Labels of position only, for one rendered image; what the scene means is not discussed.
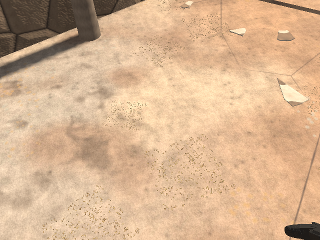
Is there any robot right hand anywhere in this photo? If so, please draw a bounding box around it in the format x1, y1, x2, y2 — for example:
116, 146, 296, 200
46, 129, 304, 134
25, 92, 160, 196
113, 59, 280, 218
284, 222, 320, 240

